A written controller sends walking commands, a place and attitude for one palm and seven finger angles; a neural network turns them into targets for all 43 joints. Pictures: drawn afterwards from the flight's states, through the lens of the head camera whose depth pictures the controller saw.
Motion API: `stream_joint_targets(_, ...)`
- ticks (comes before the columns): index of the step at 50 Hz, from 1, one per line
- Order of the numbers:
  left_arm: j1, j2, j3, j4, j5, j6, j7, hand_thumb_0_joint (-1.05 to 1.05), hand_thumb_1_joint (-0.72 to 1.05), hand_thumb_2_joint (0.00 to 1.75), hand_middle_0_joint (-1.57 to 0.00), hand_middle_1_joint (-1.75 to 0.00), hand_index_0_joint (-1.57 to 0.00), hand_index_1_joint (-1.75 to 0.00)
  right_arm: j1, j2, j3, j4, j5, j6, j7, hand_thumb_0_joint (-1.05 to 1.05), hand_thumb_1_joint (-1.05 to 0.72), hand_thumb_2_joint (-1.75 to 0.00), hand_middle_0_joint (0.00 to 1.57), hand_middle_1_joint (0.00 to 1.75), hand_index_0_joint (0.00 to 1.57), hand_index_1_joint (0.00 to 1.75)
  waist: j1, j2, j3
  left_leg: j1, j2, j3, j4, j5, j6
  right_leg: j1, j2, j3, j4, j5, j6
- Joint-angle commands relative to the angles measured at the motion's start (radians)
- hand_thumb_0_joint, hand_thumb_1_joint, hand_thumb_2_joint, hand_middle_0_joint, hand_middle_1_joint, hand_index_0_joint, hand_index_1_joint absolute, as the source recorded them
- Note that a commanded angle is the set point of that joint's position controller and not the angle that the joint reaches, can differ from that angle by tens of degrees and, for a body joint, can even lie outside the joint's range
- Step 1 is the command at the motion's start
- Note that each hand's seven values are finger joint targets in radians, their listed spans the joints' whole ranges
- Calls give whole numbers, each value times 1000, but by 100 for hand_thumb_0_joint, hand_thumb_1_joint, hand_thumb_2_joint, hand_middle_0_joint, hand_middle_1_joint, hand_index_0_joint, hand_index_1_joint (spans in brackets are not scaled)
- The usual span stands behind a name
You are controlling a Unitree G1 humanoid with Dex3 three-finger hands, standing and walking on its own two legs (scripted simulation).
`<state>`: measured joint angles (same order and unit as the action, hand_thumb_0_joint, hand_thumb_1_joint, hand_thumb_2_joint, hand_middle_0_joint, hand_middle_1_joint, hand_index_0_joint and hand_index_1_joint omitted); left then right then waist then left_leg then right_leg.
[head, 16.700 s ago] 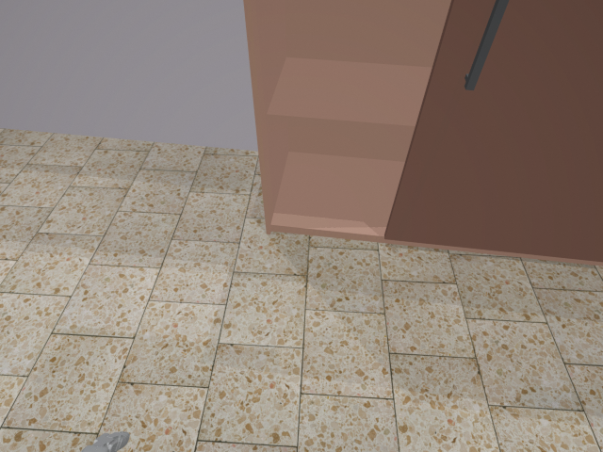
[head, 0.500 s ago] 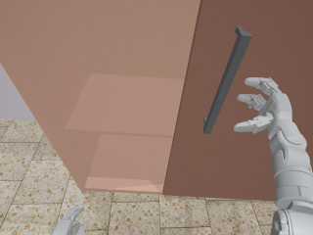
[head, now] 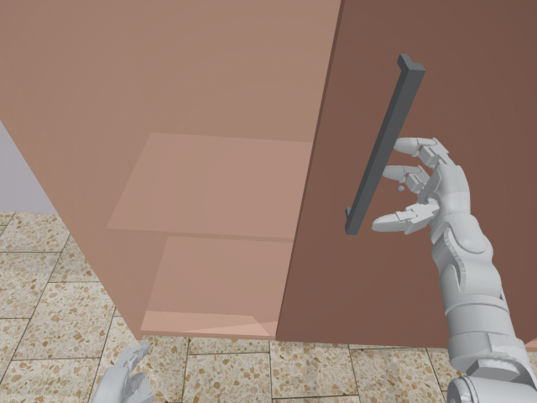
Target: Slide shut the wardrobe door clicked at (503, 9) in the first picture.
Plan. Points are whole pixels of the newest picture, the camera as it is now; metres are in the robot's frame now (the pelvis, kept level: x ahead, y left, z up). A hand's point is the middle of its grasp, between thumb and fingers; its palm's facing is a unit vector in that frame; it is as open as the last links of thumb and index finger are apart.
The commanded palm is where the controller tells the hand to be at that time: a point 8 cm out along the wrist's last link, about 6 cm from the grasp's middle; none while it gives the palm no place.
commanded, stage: feel for the door with the fingertips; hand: right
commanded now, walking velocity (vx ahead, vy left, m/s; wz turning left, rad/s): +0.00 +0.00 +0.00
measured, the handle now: (373, 159) +0.46 -0.12 +0.15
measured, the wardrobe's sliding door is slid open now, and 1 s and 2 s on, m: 0.49 0.49 0.49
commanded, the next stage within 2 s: slide the fingers in behind the handle in 0.38 s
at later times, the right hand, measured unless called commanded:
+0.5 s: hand (396, 176) +0.42 -0.15 +0.16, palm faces -0.02 +1.00 -0.01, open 13.7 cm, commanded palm +0.40 -0.20 +0.15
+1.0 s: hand (398, 185) +0.41 -0.15 +0.15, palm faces -0.03 +1.00 +0.00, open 13.9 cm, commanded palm +0.39 -0.19 +0.15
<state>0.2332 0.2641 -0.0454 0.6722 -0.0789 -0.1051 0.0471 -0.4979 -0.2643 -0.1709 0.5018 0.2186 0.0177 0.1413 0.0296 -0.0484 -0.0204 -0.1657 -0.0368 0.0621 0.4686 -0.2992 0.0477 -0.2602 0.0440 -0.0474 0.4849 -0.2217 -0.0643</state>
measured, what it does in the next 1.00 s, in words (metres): stands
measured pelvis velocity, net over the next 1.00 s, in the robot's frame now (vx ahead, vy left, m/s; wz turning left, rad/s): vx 0.00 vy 0.00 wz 0.01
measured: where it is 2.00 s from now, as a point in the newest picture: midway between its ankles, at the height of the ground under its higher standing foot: outside the picture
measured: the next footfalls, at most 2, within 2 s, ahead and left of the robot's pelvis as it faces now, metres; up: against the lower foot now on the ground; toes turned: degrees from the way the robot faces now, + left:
none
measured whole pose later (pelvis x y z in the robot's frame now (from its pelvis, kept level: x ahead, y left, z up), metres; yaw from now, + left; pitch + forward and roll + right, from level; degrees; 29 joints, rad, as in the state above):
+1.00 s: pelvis +0.00 +0.00 +0.00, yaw +0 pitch +1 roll +1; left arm 0.28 0.28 -0.04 0.67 -0.09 -0.11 0.05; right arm -0.55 -0.29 -0.20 0.61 0.22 -0.03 0.17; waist 0.04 -0.05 -0.02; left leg -0.20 -0.05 0.06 0.49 -0.30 0.05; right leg -0.30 0.03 -0.05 0.52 -0.24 -0.06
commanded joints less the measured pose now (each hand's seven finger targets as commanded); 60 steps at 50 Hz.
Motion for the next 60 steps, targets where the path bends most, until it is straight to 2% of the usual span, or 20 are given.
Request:
stream_joint_targets(1,-63,132,47,-129,3,-30,13,0,90,90,-20,-30,-20,-30,-440,-219,-83,-195,6,-64,-10,0,50,-30,30,120,30,120,3,63,-257,-77,28,-53,-73,308,-18,233,-46,102,-28,217,11)
stream_joint_targets(5,-55,134,43,-123,1,-19,16,0,90,90,-20,-30,-20,-30,-469,-241,-92,-139,6,-66,0,0,50,-30,30,120,30,120,7,62,-231,-79,31,-59,-79,299,-19,202,-42,95,-23,190,7)
stream_joint_targets(8,-47,133,44,-120,-2,-21,20,0,90,90,-20,-30,-20,-30,-546,-218,-64,-101,9,-77,10,0,50,-30,30,120,30,120,28,56,-224,-109,30,-63,-83,269,-23,200,-40,95,-22,151,5)
stream_joint_targets(10,-39,137,45,-119,0,-21,20,0,90,90,-20,-30,-20,-30,-557,-251,-85,-111,5,-96,12,0,50,-30,30,120,30,120,20,39,-260,-87,32,-66,-77,289,-19,212,-39,94,-15,175,4)
stream_joint_targets(11,-39,134,45,-125,0,-25,18,0,90,90,-20,-30,-20,-30,-565,-227,-64,-120,4,-103,15,0,50,-30,30,120,30,120,22,17,-276,-87,31,-63,-69,303,-17,225,-38,98,-15,193,6)
stream_joint_targets(12,-35,133,47,-123,-1,-28,16,0,90,90,-20,-30,-20,-30,-573,-197,-39,-113,7,-108,20,0,50,-30,30,120,30,120,28,25,-288,-96,29,-61,-67,310,-19,242,-39,101,-10,202,6)
stream_joint_targets(16,-11,145,51,-111,0,-25,16,0,90,90,-20,-30,-20,-30,-544,-268,-104,-34,10,-113,24,0,50,-30,30,120,30,120,17,82,-271,-70,31,-69,-68,330,-25,182,-36,89,-10,186,0)
stream_joint_targets(17,-13,142,49,-110,-3,-26,16,0,90,90,-20,-30,-20,-30,-579,-232,-65,-35,7,-114,27,0,50,-30,30,120,30,120,29,50,-259,-89,32,-69,-68,323,-26,185,-34,86,-10,179,1)
stream_joint_targets(18,-5,143,51,-107,-3,-27,15,0,90,90,-20,-30,-20,-30,-589,-242,-75,-25,5,-116,26,0,50,-30,30,120,30,120,26,33,-262,-95,31,-68,-68,310,-23,188,-34,89,-8,174,3)
stream_joint_targets(25,29,153,59,-87,-2,-26,15,0,90,90,-20,-30,-20,-30,-639,-271,-92,42,3,-134,27,0,50,-30,30,120,30,120,41,81,-251,-98,33,-78,-72,308,-32,151,-34,77,3,152,-6)
stream_joint_targets(31,33,155,58,-100,-4,-33,12,0,90,90,-20,-30,-20,-30,-606,-301,-115,31,2,-145,39,0,50,-30,30,120,30,120,26,44,-278,-86,32,-77,-62,303,-28,148,-31,80,2,147,-5)
stream_joint_targets(32,28,151,58,-107,-4,-36,9,0,90,90,-20,-30,-20,-30,-584,-269,-96,37,4,-142,44,0,50,-30,30,120,30,120,24,40,-277,-92,31,-77,-62,306,-29,156,-31,80,2,151,-5)
stream_joint_targets(35,32,157,58,-106,-5,-31,12,0,90,90,-20,-30,-20,-30,-548,-318,-137,59,10,-137,48,0,50,-30,30,120,30,120,20,105,-247,-79,33,-82,-68,298,-34,113,-35,73,4,128,-9)
stream_joint_targets(37,20,150,58,-125,-5,-38,8,0,90,90,-20,-30,-20,-30,-552,-292,-118,-6,7,-143,50,0,50,-30,30,120,30,120,14,39,-279,-80,31,-80,-60,314,-30,150,-32,74,2,150,-8)
stream_joint_targets(42,3,148,57,-141,-6,-38,7,0,90,90,-20,-30,-20,-30,-503,-276,-116,-80,17,-131,46,0,50,-30,30,120,30,120,11,59,-279,-70,28,-75,-58,338,-32,159,-35,74,2,172,-7)
stream_joint_targets(48,-14,139,56,-130,-6,-51,8,0,90,90,-20,-30,-20,-30,-570,-197,-39,-166,10,-127,24,0,50,-30,30,120,30,120,33,-9,-283,-146,20,-55,-58,277,-22,251,-46,106,0,191,6)
stream_joint_targets(49,-14,140,57,-125,-4,-53,7,0,90,90,-20,-30,-20,-30,-554,-204,-55,-161,10,-124,14,0,50,-30,30,120,30,120,25,-17,-286,-153,18,-53,-59,269,-19,265,-48,114,-1,198,10)
stream_joint_targets(54,-18,136,58,-113,0,-53,-1,0,90,90,-20,-30,-20,-30,-538,-129,-8,-139,4,-98,-17,0,50,-30,30,120,30,120,26,47,-279,-161,17,-40,-54,270,-20,267,-52,123,-7,214,15)
stream_joint_targets(55,-20,138,59,-107,3,-46,-1,0,90,90,-20,-30,-20,-30,-515,-163,-38,-127,-2,-94,-29,0,50,-30,30,120,30,120,15,56,-273,-139,21,-47,-57,280,-18,247,-51,113,-1,220,12)
stream_joint_targets(60,-31,130,55,-122,7,-31,-6,0,90,90,-20,-30,-20,-30,-505,-168,-48,-161,-18,-90,-57,0,50,-30,30,120,30,120,1,42,-293,-102,24,-47,-48,323,-15,248,-49,108,-3,264,15)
